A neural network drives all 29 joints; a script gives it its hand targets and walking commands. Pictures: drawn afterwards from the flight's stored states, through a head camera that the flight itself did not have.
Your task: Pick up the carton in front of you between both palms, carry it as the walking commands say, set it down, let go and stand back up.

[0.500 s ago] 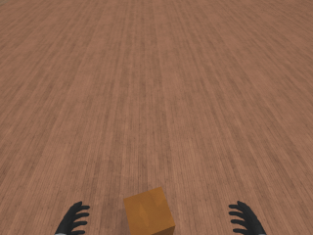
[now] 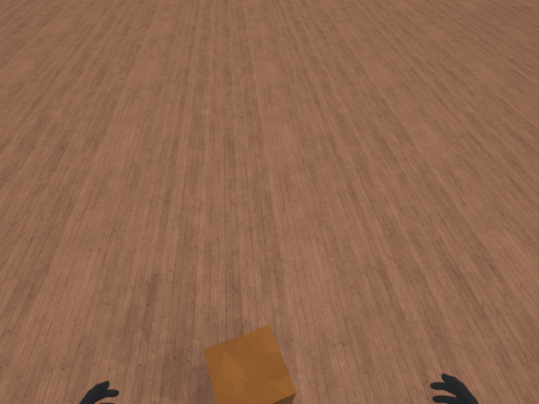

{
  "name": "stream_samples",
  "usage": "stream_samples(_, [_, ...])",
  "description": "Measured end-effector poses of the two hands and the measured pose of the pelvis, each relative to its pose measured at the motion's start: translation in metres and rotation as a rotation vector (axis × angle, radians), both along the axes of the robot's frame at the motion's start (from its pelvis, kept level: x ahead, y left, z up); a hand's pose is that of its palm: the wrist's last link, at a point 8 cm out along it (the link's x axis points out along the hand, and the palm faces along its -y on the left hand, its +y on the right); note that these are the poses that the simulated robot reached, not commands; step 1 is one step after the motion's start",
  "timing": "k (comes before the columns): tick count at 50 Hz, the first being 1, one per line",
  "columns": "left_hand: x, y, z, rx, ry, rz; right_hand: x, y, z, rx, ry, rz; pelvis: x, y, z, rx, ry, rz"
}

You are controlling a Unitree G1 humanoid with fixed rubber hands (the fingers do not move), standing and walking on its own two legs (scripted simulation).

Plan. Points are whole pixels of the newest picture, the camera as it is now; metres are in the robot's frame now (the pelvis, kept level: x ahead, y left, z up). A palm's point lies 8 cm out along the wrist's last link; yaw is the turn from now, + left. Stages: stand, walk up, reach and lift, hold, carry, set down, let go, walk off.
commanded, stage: stand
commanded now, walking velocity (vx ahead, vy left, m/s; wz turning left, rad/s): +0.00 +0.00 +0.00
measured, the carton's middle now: (248, 382) +0.34 +0.04 -0.65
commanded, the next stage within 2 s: none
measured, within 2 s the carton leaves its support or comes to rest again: neither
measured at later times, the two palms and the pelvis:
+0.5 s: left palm out of the picture +0.09 +0.29 -0.10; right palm out of the picture +0.09 -0.31 -0.08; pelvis -0.01 +0.00 +0.01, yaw +0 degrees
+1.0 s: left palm out of the picture +0.07 +0.30 -0.10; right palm out of the picture +0.07 -0.32 -0.09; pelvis -0.02 -0.01 +0.01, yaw +0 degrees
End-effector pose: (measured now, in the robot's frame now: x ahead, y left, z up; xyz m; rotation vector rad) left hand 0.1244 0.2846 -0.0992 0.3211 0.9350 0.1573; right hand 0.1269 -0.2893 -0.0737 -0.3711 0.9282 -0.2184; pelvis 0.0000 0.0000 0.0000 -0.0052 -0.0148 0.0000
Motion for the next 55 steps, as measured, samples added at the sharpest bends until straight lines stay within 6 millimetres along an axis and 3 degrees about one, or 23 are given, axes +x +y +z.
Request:
stream_samples(10, [-0.003, 0.004, 0.0, 0.018, 0.029, 0.001, -0.011, -0.005, -0.006, 0.003, 0.048, -0.019, -0.001, -0.001, 0.002, 0.002, -0.009, -0.001])
stream_samples(36, [-0.047, 0.011, -0.003, 0.035, 0.134, 0.019, -0.056, -0.023, -0.011, -0.002, 0.151, -0.061, -0.02, -0.004, 0.008, 0.0, -0.034, -0.004])
stream_samples(55, [-0.054, 0.014, -0.003, 0.042, 0.163, 0.036, -0.057, -0.028, -0.012, -0.004, 0.176, -0.059, -0.022, -0.006, 0.01, 0.0, -0.034, 0.003])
